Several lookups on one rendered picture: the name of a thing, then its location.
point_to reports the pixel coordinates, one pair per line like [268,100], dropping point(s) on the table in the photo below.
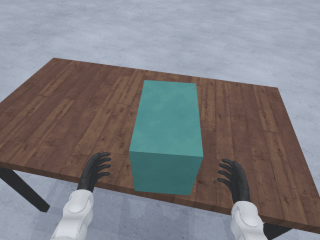
[70,110]

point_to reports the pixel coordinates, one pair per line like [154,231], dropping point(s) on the right robot forearm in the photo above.
[245,223]

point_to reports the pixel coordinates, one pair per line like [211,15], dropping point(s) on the left robot hand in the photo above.
[90,174]

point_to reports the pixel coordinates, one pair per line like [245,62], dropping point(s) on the right robot hand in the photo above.
[238,184]

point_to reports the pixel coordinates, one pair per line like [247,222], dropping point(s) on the left robot forearm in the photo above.
[77,215]

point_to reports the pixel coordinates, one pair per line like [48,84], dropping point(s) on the carton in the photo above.
[166,149]

